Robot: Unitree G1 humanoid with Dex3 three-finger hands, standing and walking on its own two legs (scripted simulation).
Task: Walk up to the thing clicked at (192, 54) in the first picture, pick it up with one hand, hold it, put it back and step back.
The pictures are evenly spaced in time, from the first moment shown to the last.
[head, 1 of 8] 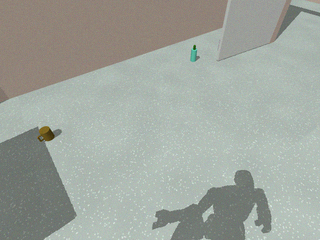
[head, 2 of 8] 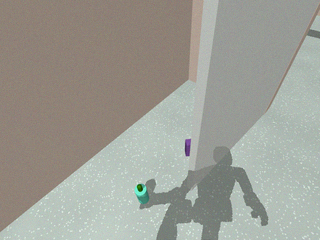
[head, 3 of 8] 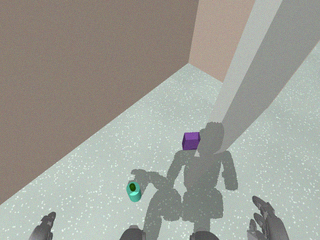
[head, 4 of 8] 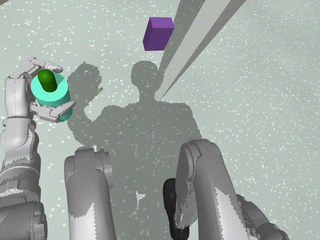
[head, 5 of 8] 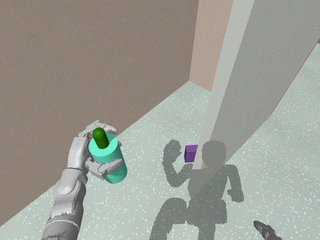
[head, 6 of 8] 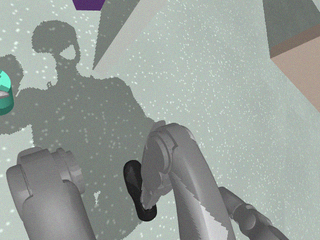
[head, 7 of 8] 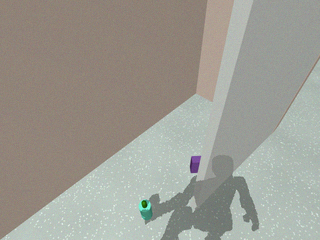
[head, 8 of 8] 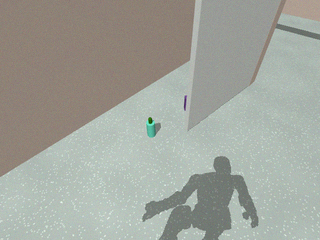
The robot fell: no
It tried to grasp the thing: yes
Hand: left
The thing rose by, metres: 0.68
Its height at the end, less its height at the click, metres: +0.00
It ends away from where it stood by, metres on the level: 0.01
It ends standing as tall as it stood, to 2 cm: yes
